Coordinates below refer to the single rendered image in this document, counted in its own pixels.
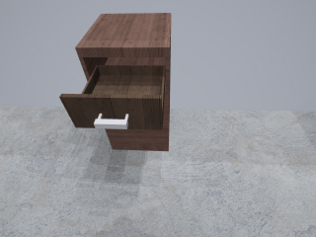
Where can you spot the handle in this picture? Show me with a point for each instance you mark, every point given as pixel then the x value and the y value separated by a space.
pixel 111 123

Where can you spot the drawer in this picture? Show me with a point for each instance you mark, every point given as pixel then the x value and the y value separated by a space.
pixel 119 90

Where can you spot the cabinet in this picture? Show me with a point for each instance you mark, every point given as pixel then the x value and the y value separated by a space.
pixel 131 39

